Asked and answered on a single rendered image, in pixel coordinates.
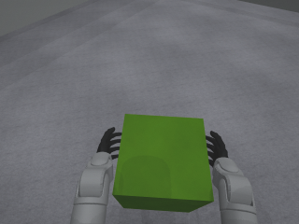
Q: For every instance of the robot right hand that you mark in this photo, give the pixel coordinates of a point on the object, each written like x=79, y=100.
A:
x=218, y=148

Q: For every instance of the carton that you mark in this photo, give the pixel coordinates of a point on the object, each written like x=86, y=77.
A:
x=163, y=164

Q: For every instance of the robot left hand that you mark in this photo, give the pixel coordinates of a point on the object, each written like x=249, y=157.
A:
x=105, y=144

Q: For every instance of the right robot forearm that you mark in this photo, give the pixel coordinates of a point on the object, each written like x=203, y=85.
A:
x=236, y=199

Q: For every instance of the left robot forearm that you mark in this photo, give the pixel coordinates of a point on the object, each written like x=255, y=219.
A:
x=91, y=198

